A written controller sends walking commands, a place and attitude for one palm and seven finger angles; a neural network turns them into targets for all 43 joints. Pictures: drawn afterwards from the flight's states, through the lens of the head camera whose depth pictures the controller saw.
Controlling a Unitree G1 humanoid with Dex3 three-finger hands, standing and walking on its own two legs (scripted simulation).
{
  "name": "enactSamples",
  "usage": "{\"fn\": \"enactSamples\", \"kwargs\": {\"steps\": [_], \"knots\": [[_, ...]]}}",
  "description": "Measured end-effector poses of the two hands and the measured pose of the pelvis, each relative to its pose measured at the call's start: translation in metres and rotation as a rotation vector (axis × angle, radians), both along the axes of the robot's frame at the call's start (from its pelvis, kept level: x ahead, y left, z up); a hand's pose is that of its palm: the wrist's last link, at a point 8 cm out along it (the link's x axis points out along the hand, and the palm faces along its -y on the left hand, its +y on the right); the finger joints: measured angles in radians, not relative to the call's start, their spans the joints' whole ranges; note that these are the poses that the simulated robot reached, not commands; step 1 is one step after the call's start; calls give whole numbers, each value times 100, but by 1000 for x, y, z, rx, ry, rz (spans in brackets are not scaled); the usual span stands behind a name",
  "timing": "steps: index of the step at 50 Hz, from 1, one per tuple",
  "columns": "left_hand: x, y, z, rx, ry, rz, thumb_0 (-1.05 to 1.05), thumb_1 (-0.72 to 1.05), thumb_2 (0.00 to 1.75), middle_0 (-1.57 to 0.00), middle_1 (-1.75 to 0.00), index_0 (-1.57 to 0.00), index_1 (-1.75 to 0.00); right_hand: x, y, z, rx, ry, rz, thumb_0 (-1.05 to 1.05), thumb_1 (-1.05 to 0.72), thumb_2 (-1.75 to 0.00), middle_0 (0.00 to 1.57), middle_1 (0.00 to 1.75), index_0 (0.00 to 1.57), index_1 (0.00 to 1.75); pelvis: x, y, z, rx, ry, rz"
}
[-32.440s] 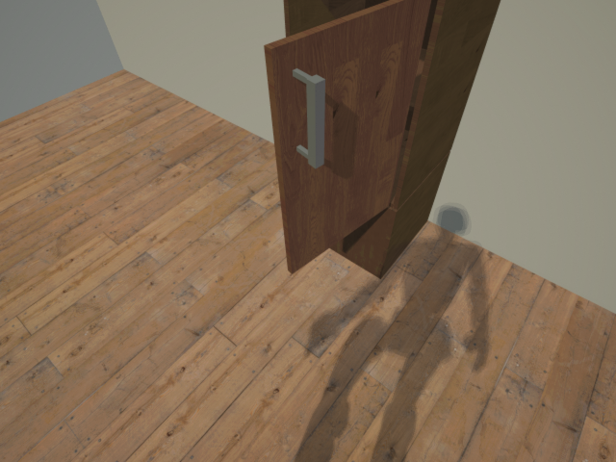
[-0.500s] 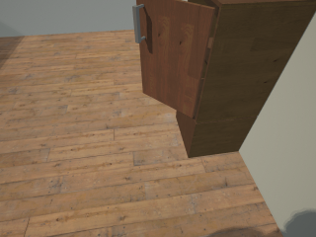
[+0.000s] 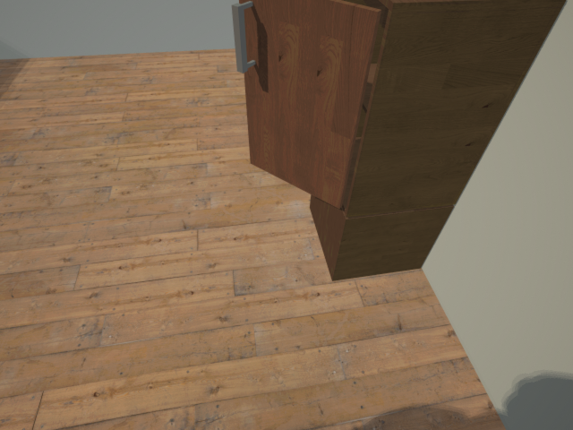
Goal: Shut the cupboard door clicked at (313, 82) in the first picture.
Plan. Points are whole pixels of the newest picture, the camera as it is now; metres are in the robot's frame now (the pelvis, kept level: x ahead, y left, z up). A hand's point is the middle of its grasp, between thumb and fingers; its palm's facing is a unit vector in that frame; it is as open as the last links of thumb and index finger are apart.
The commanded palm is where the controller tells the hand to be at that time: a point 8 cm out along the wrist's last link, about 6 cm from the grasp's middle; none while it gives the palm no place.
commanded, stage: look to check the result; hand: left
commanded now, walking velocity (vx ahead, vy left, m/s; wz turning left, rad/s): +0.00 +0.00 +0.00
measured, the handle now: (245, 37) +1.02 +0.16 +0.11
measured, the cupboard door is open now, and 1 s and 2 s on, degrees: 44 44 44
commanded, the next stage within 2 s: walk to a spot facing it in 0.48 s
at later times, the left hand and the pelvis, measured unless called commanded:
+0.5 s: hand out of the picture +0.03 +0.18 -0.17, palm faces +0.01 -0.97 -0.24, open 7.4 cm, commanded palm none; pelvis +0.01 -0.02 +0.00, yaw +0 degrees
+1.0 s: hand out of the picture +0.04 +0.21 -0.21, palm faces +0.22 -0.95 -0.21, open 7.4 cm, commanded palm none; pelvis +0.02 +0.00 -0.02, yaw +12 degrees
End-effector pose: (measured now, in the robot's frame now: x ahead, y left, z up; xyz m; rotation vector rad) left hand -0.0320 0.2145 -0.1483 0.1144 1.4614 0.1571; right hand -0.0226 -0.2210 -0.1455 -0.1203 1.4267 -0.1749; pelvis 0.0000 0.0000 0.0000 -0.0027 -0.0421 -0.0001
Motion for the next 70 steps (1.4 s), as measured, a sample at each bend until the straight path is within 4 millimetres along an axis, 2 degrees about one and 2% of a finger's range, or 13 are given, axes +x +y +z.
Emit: {"fn": "enactSamples", "kwargs": {"steps": [12, 29, 36, 43, 48, 50, 56, 61, 65, 70], "knots": [[11, 12, 6, 54, -13, -13, 1, 91, 90, -20, -30, -20, -30, 14, -16, -1, -6, -22, 8, 1, -91, -90, 20, 30, 20, 29, 2, -8, 0, 1, 5, -3], [68, 15, 10, 73, -114, -49, 1, 91, 90, -20, -30, -20, -30, 61, -49, 8, -63, -86, 51, 1, -91, -90, 20, 30, 20, 29, 15, -19, 2, 1, 10, 1], [84, 15, 10, 88, -142, -34, 1, 91, 90, -20, -30, -20, -30, 80, -52, 8, -65, -105, 75, 1, -91, -90, 20, 30, 20, 29, 20, -21, 0, 2, 19, 25], [75, 19, -3, 82, -165, 55, 1, 91, 90, -20, -30, -20, -30, 92, -39, -2, -48, -65, 133, 1, -91, -90, 20, 30, 20, 29, 21, -16, -11, -18, 14, 112], [60, 35, -24, 62, -162, 140, 1, 91, 90, -20, -30, -20, -30, 111, -22, -5, -66, -71, 205, 1, -91, -90, 20, 30, 20, 29, 23, -1, -24, -18, 11, 193], [54, 41, -26, 63, -146, 161, 1, 91, 90, -20, -30, -20, -30, 117, -15, -4, -74, -82, 237, 1, -91, -90, 20, 30, 20, 29, 20, 4, -25, -16, 13, 210], [46, 55, -3, 90, -157, 213, 1, 91, 90, -20, -30, -20, -30, 130, -5, 11, -75, -83, 309, 1, -91, -90, 20, 30, 21, 29, 17, 6, -8, -32, 50, 272], [46, 59, 11, 131, -207, 257, 1, 91, 90, -20, -30, -20, -30, 148, -9, 17, -71, -97, 365, 1, -91, -90, 20, 30, 21, 29, 19, -3, -1, -43, 66, 330], [47, 51, 18, 159, -240, 290, 1, 91, 90, -20, -30, -20, -30, 166, -19, 15, -63, -114, 406, 1, -91, -90, 20, 30, 21, 29, 21, -17, -2, -41, 66, 383], [41, 26, 24, 204, -285, 341, 1, 91, 90, -20, -30, -20, -30, 196, -39, 1, -38, -136, 459, 1, -91, -90, 20, 30, 21, 29, 25, -42, -10, -19, 69, 455]]}}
